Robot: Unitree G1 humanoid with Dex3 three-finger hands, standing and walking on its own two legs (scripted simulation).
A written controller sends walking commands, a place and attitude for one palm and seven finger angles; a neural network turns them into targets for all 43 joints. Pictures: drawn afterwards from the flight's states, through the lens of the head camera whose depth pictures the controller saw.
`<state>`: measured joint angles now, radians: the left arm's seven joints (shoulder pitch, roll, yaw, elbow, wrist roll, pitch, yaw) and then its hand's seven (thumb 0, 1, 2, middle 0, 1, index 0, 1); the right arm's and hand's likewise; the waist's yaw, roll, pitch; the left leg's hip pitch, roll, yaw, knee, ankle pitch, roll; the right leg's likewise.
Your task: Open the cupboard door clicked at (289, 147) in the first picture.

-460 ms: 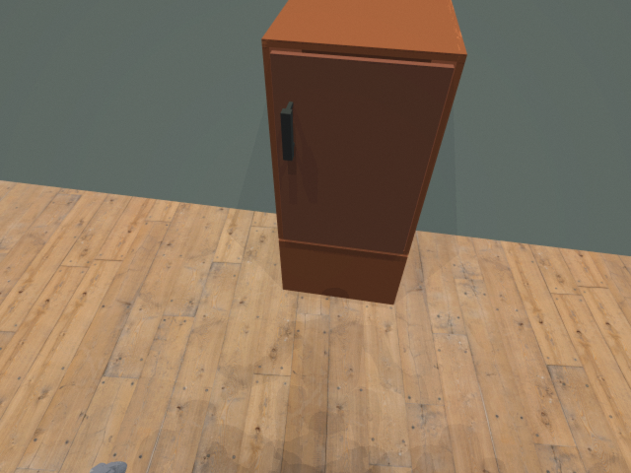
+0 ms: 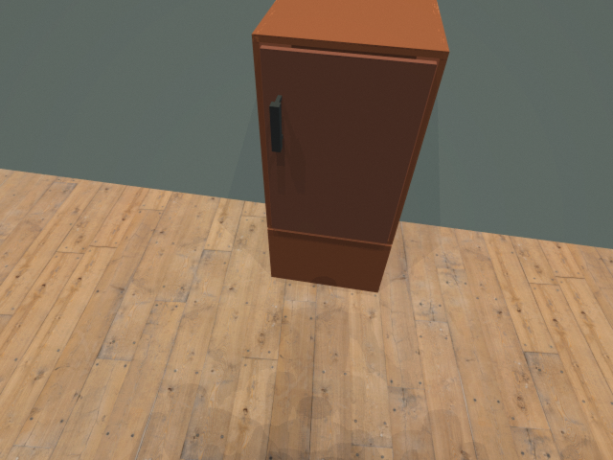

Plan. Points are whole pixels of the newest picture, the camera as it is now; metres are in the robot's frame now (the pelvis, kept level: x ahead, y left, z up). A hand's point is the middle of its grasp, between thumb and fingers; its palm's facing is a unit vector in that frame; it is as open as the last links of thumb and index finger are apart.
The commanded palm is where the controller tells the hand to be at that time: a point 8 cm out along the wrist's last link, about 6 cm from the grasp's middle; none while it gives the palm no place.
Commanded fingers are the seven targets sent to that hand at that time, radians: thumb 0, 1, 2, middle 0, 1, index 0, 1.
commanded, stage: stand and wait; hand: left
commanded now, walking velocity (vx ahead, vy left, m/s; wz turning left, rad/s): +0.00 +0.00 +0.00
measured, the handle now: (278, 123) +0.87 +0.12 -0.03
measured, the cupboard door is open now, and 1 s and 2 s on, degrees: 0 0 0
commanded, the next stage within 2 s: look at it before walking up in 0.36 s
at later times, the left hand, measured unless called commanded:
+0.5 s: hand out of the picture +0.08 +0.24 -0.15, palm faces -0.03 -0.94 -0.33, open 7.4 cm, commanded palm none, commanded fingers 0.00 0.90 0.90 -0.20 -0.30 -0.20 -0.30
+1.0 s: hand out of the picture +0.08 +0.24 -0.15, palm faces -0.02 -0.94 -0.33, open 7.4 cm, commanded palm none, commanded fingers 0.00 0.90 0.90 -0.20 -0.30 -0.20 -0.30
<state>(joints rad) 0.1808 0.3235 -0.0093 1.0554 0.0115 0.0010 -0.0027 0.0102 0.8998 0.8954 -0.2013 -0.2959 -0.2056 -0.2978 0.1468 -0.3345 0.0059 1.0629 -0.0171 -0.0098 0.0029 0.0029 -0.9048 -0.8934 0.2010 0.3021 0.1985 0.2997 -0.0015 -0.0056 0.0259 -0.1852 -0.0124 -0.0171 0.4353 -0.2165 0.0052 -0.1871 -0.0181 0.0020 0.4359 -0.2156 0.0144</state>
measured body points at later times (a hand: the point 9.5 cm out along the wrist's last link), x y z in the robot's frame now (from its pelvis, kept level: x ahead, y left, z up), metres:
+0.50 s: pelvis +0.00 +0.00 +0.00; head +0.00 +0.00 +0.45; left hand +0.08 +0.29 -0.13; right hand +0.08 -0.30 -0.13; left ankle +0.01 +0.12 -0.74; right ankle +0.01 -0.13 -0.74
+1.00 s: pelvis +0.01 -0.01 +0.00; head +0.01 -0.01 +0.45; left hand +0.08 +0.29 -0.13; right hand +0.09 -0.30 -0.13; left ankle +0.01 +0.12 -0.74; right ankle +0.01 -0.13 -0.74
